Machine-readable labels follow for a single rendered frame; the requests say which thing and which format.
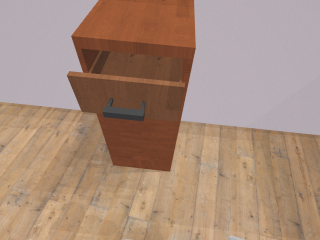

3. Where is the drawer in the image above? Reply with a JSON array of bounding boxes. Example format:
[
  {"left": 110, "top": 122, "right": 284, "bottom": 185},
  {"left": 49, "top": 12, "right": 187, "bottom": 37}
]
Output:
[{"left": 67, "top": 50, "right": 185, "bottom": 122}]

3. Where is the handle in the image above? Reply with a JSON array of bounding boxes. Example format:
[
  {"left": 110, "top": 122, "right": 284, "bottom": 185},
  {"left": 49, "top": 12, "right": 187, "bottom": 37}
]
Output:
[{"left": 103, "top": 98, "right": 146, "bottom": 121}]

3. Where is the cabinet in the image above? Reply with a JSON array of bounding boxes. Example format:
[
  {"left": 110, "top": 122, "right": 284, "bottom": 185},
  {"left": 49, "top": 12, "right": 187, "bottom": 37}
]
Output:
[{"left": 71, "top": 0, "right": 196, "bottom": 172}]

